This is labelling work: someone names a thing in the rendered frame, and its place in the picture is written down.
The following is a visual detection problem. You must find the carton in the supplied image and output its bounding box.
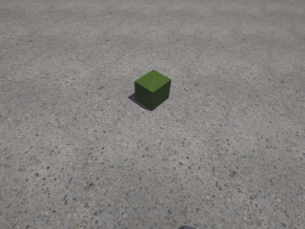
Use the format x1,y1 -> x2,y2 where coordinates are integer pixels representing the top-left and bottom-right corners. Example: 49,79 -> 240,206
134,70 -> 172,111

